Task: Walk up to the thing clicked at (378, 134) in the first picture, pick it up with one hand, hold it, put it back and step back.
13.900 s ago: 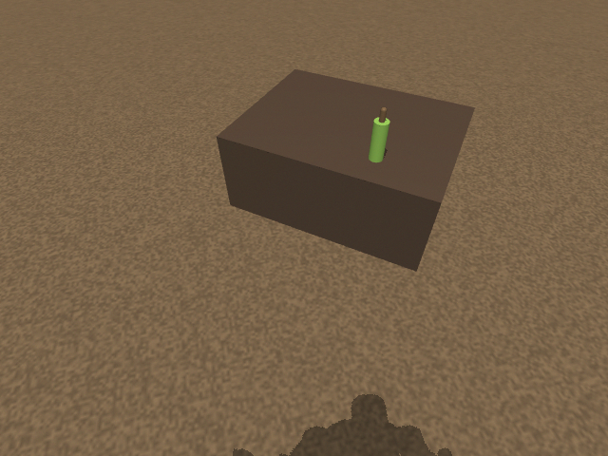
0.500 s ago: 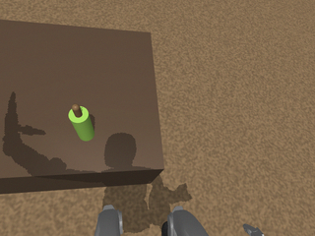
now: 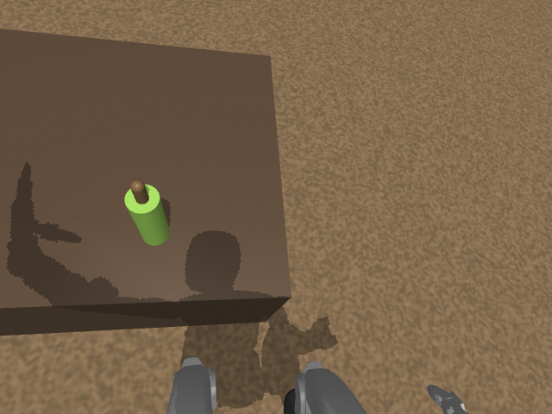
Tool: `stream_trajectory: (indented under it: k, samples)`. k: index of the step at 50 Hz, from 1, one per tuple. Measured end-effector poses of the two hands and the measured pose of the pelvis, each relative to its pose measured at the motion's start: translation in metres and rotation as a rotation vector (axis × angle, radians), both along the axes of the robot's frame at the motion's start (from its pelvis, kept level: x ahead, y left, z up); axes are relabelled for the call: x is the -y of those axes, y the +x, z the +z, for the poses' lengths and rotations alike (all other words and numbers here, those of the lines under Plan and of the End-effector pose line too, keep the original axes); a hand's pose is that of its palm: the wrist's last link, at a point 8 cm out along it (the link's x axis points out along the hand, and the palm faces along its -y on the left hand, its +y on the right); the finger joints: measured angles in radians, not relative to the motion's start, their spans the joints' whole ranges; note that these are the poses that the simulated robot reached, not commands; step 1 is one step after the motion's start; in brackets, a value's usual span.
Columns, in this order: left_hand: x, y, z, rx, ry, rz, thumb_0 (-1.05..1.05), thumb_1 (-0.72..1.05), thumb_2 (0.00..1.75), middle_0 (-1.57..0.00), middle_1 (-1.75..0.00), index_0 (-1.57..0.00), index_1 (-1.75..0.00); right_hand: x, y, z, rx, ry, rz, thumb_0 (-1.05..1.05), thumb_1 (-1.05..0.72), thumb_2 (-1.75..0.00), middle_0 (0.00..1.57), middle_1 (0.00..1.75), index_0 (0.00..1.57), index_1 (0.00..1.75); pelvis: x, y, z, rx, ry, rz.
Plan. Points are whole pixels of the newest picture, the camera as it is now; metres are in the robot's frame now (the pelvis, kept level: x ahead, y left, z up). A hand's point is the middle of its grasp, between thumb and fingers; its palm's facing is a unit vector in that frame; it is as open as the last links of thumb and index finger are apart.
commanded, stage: approach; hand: left
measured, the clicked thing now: (147, 211) +0.48 +0.20 -0.18
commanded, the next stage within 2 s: close in in 0.40 s
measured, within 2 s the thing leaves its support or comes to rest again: neither
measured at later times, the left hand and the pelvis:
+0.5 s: hand (83, 226) +0.44 +0.30 -0.15, palm faces +0.10 -0.99 +0.09, open 17.7 cm; pelvis -0.04 -0.01 -0.15, yaw -3 degrees
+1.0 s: hand (137, 225) +0.46 +0.22 -0.18, palm faces +0.17 -0.98 +0.03, open 17.7 cm; pelvis -0.07 -0.02 -0.22, yaw -4 degrees
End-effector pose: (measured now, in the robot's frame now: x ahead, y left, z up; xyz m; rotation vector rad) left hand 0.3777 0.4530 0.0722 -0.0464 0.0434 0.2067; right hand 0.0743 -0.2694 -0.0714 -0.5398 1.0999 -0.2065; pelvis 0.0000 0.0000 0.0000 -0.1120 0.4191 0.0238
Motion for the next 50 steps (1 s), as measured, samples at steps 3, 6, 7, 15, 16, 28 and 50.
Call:
stream_trajectory:
  k: [3, 6, 7, 15, 16, 28, 50]
  samples:
    - [0.007, 0.001, -0.017, -0.014, -0.010, -0.011, -0.01, -0.55, 0.01, -0.06, -0.04, -0.07, -0.03, 0.000, 0.001, -0.006, -0.004, 0.003, 0.011, 0.00, -0.89, -0.89, 0.21, 0.30, 0.20, 0.30, 0.000, -0.002, -0.005, -0.014, -0.001, -0.003]
    - [0.017, 0.004, -0.041, -0.026, -0.022, -0.025, -0.01, -0.57, 0.00, -0.06, -0.04, -0.07, -0.03, 0.000, 0.001, -0.016, -0.016, 0.005, 0.023, 0.00, -0.88, -0.89, 0.21, 0.30, 0.20, 0.30, 0.000, -0.006, -0.015, -0.035, -0.001, -0.007]
    - [0.021, 0.005, -0.051, -0.027, -0.027, -0.029, -0.01, -0.58, 0.00, -0.06, -0.04, -0.07, -0.03, 0.001, 0.001, -0.021, -0.021, 0.006, 0.026, 0.00, -0.88, -0.89, 0.21, 0.30, 0.20, 0.30, 0.000, -0.007, -0.019, -0.044, -0.002, -0.009]
    - [0.053, 0.019, -0.144, 0.007, -0.040, -0.046, -0.01, -0.60, 0.00, -0.05, -0.06, -0.06, -0.05, 0.005, -0.008, -0.077, -0.064, 0.006, 0.042, 0.00, -0.88, -0.89, 0.21, 0.30, 0.20, 0.30, 0.002, -0.020, -0.075, -0.135, -0.011, -0.028]
    - [0.057, 0.021, -0.154, 0.014, -0.036, -0.051, -0.01, -0.60, 0.00, -0.05, -0.06, -0.06, -0.05, 0.005, -0.010, -0.086, -0.071, 0.008, 0.041, 0.00, -0.88, -0.89, 0.21, 0.30, 0.20, 0.30, 0.003, -0.022, -0.084, -0.144, -0.012, -0.031]
    - [0.121, 0.041, -0.247, 0.031, -0.039, -0.105, -0.01, -0.60, 0.03, -0.04, -0.08, -0.05, -0.07, 0.002, -0.041, -0.188, -0.117, 0.090, 0.012, 0.00, -0.90, -0.90, 0.21, 0.30, 0.20, 0.30, 0.011, -0.046, -0.169, -0.196, -0.007, -0.059]
    - [0.185, 0.052, -0.259, 0.048, 0.017, -0.031, -0.01, -0.61, 0.00, -0.04, -0.07, -0.08, -0.04, 0.018, -0.093, -0.248, -0.194, 0.173, -0.135, 0.00, -0.92, -0.90, 0.21, 0.30, 0.20, 0.30, 0.024, -0.071, -0.216, -0.175, 0.020, -0.083]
